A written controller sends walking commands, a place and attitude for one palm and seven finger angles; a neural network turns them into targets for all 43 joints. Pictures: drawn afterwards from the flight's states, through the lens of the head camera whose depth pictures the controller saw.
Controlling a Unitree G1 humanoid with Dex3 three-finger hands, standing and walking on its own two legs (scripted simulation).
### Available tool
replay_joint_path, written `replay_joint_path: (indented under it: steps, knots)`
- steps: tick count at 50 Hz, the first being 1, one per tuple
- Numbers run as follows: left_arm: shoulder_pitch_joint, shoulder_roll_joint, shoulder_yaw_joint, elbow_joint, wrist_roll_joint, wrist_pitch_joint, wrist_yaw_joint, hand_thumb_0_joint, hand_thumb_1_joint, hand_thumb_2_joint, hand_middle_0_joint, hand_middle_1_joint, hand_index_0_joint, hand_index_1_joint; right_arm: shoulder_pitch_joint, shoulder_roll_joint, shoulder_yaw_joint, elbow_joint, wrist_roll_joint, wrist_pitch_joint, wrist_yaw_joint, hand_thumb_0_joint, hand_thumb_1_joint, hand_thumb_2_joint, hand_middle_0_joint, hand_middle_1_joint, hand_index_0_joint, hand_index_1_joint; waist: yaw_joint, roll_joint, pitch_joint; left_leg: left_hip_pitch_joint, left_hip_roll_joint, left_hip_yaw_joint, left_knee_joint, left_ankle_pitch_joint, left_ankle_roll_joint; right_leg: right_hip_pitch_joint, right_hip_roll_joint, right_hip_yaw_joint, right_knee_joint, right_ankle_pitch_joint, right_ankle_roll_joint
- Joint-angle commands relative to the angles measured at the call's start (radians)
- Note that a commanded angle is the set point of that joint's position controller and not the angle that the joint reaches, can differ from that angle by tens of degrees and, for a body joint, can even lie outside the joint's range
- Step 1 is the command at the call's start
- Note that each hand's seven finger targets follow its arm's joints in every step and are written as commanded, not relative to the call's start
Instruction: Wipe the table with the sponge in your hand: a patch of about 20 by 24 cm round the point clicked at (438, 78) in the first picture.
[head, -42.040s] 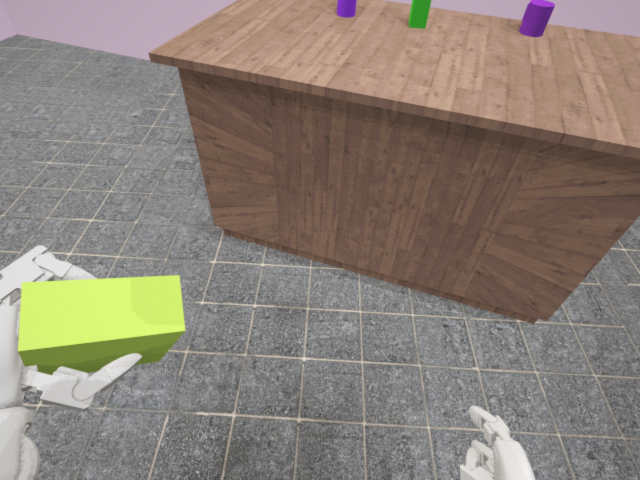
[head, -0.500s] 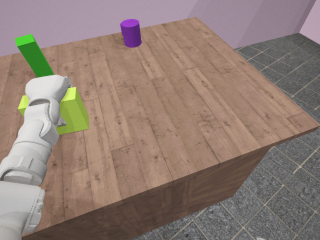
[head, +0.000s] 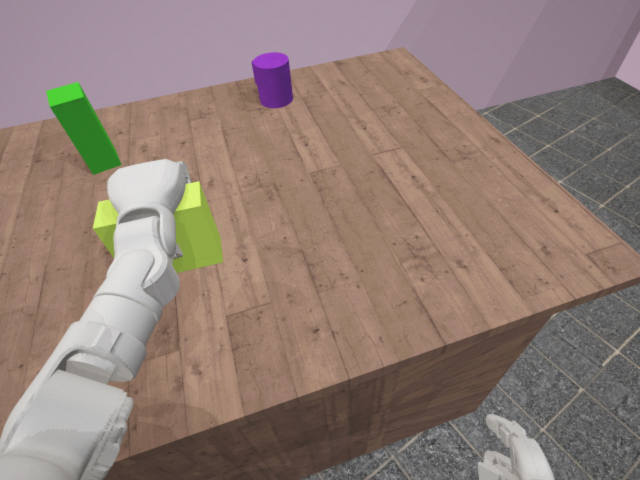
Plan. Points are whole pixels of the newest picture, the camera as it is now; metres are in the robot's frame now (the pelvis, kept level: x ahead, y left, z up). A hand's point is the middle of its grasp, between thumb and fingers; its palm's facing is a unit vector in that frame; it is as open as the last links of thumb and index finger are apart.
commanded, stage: wipe back along the middle lane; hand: left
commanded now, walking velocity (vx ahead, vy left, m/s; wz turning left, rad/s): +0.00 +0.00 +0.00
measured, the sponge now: (169, 242) +0.40 +0.26 +0.07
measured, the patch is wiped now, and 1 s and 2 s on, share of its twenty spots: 0.35 0.55 0.75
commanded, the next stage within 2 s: slide across to the third lane in 1.54 s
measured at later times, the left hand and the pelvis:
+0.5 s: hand (173, 250) +0.35 +0.22 +0.11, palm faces +0.03 -0.01 -1.00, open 9.7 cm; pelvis -0.02 -0.01 +0.00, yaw -1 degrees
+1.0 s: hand (177, 273) +0.32 +0.20 +0.11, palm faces +0.09 -0.06 -0.99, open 9.7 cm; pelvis -0.01 -0.01 +0.00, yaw -2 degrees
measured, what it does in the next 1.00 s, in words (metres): stands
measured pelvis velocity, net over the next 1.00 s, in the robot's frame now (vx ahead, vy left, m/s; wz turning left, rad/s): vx -0.01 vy -0.01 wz -0.04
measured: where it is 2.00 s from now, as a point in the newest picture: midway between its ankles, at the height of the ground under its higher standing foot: outside the picture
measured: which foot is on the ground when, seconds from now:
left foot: down 0.00-1.00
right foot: down 0.00-1.00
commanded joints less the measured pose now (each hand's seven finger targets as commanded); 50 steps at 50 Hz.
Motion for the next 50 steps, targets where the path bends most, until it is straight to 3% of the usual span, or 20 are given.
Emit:
replay_joint_path:
  steps: [1,3,7,8,9,13,16,18,19,23,25,28,31,35,38,41,43,47,48,50]
  knots:
    - [-0.289,0.112,0.031,-0.218,0.01,0.008,-0.001,0.0,0.1,1.3,-1.2,-1.6,-1.2,-1.6,-0.084,-0.117,-0.038,-0.14,-0.007,-0.028,-0.002,0.0,-0.9,-0.9,0.2,0.3,0.2,0.3,-0.018,-0.074,-0.34,0.171,0.042,-0.002,0.025,0.584,-0.04,0.18,-0.01,-0.006,0.03,0.471,-0.049]
    - [-0.231,0.161,0.09,-0.247,-0.005,0.011,0.002,0.0,0.1,1.3,-1.2,-1.6,-1.2,-1.6,-0.106,-0.122,-0.036,-0.152,-0.007,-0.025,0.0,0.0,-0.9,-0.9,0.2,0.3,0.2,0.3,0.002,-0.082,-0.327,0.158,0.044,-0.004,0.016,0.569,-0.034,0.198,-0.009,0.004,0.026,0.476,-0.054]
    - [-0.173,0.108,0.05,-0.295,-0.009,0.036,0.007,0.0,0.1,1.3,-1.2,-1.6,-1.2,-1.6,-0.128,-0.117,-0.035,-0.159,-0.003,-0.015,0.005,0.0,-0.9,-0.9,0.2,0.3,0.2,0.3,-0.001,-0.119,-0.292,0.142,0.039,0.005,0.008,0.513,-0.028,0.203,-0.01,0.002,0.023,0.47,-0.048]
    - [-0.142,0.13,0.079,-0.321,-0.019,0.044,0.008,0.0,0.1,1.3,-1.2,-1.6,-1.2,-1.6,-0.151,-0.117,-0.032,-0.171,-0.001,-0.015,0.005,0.0,-0.9,-0.9,0.2,0.3,0.2,0.3,0.015,-0.108,-0.289,0.135,0.041,0.0,-0.003,0.503,-0.026,0.209,-0.01,0.01,0.021,0.451,-0.053]
    - [-0.135,0.091,0.045,-0.332,-0.025,0.052,0.011,0.0,0.1,1.3,-1.2,-1.6,-1.2,-1.6,-0.151,-0.114,-0.032,-0.172,-0.002,-0.015,0.007,0.0,-0.9,-0.9,0.2,0.3,0.2,0.3,0.009,-0.11,-0.291,0.141,0.038,0.008,0.0,0.489,-0.024,0.216,-0.011,0.002,0.021,0.451,-0.049]
    - [-0.057,0.119,0.081,-0.361,-0.031,0.088,0.019,0.0,0.1,1.3,-1.2,-1.6,-1.2,-1.6,-0.186,-0.115,-0.025,-0.177,0.001,-0.009,0.01,0.0,-0.9,-0.9,0.2,0.3,0.2,0.3,0.027,-0.12,-0.257,0.122,0.037,0.007,-0.02,0.44,-0.024,0.22,-0.008,0.014,0.013,0.421,-0.055]
    - [-0.051,0.071,0.027,-0.354,-0.025,0.117,0.018,0.0,0.1,1.3,-1.2,-1.6,-1.2,-1.6,-0.194,-0.111,-0.022,-0.172,0.006,-0.004,0.008,0.0,-0.9,-0.9,0.2,0.3,0.2,0.3,0.012,-0.134,-0.22,0.113,0.037,0.013,-0.031,0.374,-0.021,0.198,-0.009,0.003,0.005,0.361,-0.049]
    - [-0.08,0.083,0.029,-0.345,-0.017,0.132,0.013,0.0,0.1,1.3,-1.2,-1.6,-1.2,-1.6,-0.21,-0.113,-0.017,-0.17,0.012,-0.001,0.003,0.0,-0.9,-0.9,0.2,0.3,0.2,0.3,0.008,-0.121,-0.182,0.109,0.04,0.008,-0.046,0.316,-0.018,0.162,-0.006,0.016,-0.009,0.287,-0.054]
    - [-0.074,0.048,-0.003,-0.343,-0.019,0.138,0.011,0.0,0.1,1.3,-1.2,-1.6,-1.2,-1.6,-0.208,-0.109,-0.018,-0.175,0.012,-0.003,0.003,0.0,-0.9,-0.9,0.2,0.3,0.2,0.3,0.006,-0.123,-0.191,0.115,0.036,0.013,-0.041,0.308,-0.013,0.168,-0.008,0.006,-0.007,0.277,-0.051]
    - [-0.095,0.089,0.028,-0.299,-0.021,0.14,0.005,0.0,0.1,1.3,-1.2,-1.6,-1.2,-1.6,-0.213,-0.113,-0.012,-0.17,0.015,-0.002,-0.009,0.0,-0.9,-0.9,0.2,0.3,0.2,0.3,0.004,-0.125,-0.171,0.096,0.037,0.01,-0.055,0.24,-0.012,0.153,-0.008,0.02,-0.019,0.206,-0.052]
    - [-0.074,0.048,-0.007,-0.264,-0.02,0.14,0.002,0.0,0.1,1.3,-1.2,-1.6,-1.2,-1.6,-0.208,-0.108,-0.011,-0.17,0.017,-0.003,-0.009,0.0,-0.9,-0.9,0.2,0.3,0.2,0.3,-0.001,-0.122,-0.164,0.094,0.034,0.015,-0.05,0.22,-0.01,0.143,-0.008,0.01,-0.019,0.182,-0.048]
    - [-0.045,0.064,0.015,-0.264,-0.02,0.128,-0.004,0.0,0.1,1.3,-1.2,-1.6,-1.2,-1.6,-0.207,-0.111,-0.012,-0.177,0.014,-0.003,-0.01,0.0,-0.9,-0.9,0.2,0.3,0.2,0.3,0.007,-0.121,-0.177,0.085,0.031,0.012,-0.047,0.214,-0.008,0.149,-0.006,0.026,-0.019,0.188,-0.051]
    - [0.01,0.006,-0.027,-0.275,-0.021,0.119,-0.007,0.0,0.1,1.3,-1.2,-1.6,-1.2,-1.6,-0.207,-0.108,-0.012,-0.19,0.015,-0.002,-0.002,0.0,-0.9,-0.9,0.2,0.3,0.2,0.3,0.005,-0.13,-0.178,0.079,0.03,0.017,-0.036,0.226,-0.01,0.153,-0.006,0.021,-0.009,0.212,-0.048]
    - [0.042,-0.02,-0.041,-0.319,-0.031,0.116,-0.006,0.0,0.1,1.3,-1.2,-1.6,-1.2,-1.6,-0.212,-0.108,-0.018,-0.199,0.015,-0.004,0.006,0.0,-0.9,-0.9,0.2,0.3,0.2,0.3,0.007,-0.135,-0.177,0.082,0.03,0.015,-0.025,0.234,-0.004,0.154,-0.004,0.025,-0.003,0.231,-0.048]
    - [0.14,0.052,0.036,-0.367,-0.051,0.126,-0.001,0.0,0.1,1.3,-1.2,-1.6,-1.2,-1.6,-0.233,-0.115,-0.017,-0.206,0.012,-0.005,0.01,0.0,-0.9,-0.9,0.2,0.3,0.2,0.3,0.032,-0.149,-0.188,0.065,0.028,0.015,-0.025,0.253,-0.003,0.201,-0.006,0.051,0.003,0.291,-0.05]
    - [0.214,-0.034,-0.03,-0.425,-0.061,0.138,-0.005,0.0,0.1,1.3,-1.2,-1.6,-1.2,-1.6,-0.244,-0.107,-0.019,-0.214,0.016,-0.008,0.02,0.0,-0.9,-0.9,0.2,0.3,0.2,0.3,0.024,-0.178,-0.164,0.068,0.03,0.025,-0.019,0.277,-0.006,0.2,-0.006,0.034,0.012,0.328,-0.041]
    - [0.274,0.0,0.005,-0.488,-0.073,0.148,-0.005,0.0,0.1,1.3,-1.2,-1.6,-1.2,-1.6,-0.266,-0.107,-0.02,-0.224,0.015,-0.01,0.028,0.0,-0.9,-0.9,0.2,0.3,0.2,0.3,0.041,-0.168,-0.166,0.072,0.03,0.019,-0.02,0.287,-0.003,0.214,-0.003,0.048,0.014,0.344,-0.045]
    - [0.326,-0.018,-0.018,-0.549,-0.07,0.178,-0.005,0.0,0.1,1.3,-1.2,-1.6,-1.2,-1.6,-0.277,-0.101,-0.019,-0.225,0.017,-0.013,0.036,0.0,-0.9,-0.9,0.2,0.3,0.2,0.3,0.04,-0.176,-0.15,0.078,0.028,0.03,-0.015,0.299,-0.004,0.219,-0.002,0.043,0.021,0.365,-0.039]
    - [0.328,0.019,0.015,-0.574,-0.069,0.185,-0.003,0.0,0.1,1.3,-1.2,-1.6,-1.2,-1.6,-0.288,-0.103,-0.019,-0.226,0.017,-0.011,0.037,0.0,-0.9,-0.9,0.2,0.3,0.2,0.3,0.045,-0.167,-0.148,0.078,0.029,0.024,-0.017,0.295,-0.004,0.219,0.003,0.059,0.022,0.356,-0.045]
    - [0.32,-0.011,-0.022,-0.575,-0.058,0.205,-0.003,0.0,0.1,1.3,-1.2,-1.6,-1.2,-1.6,-0.294,-0.097,-0.014,-0.223,0.02,-0.011,0.038,0.0,-0.9,-0.9,0.2,0.3,0.2,0.3,0.038,-0.161,-0.119,0.083,0.03,0.027,-0.02,0.287,-0.006,0.196,0.005,0.043,0.022,0.324,-0.044]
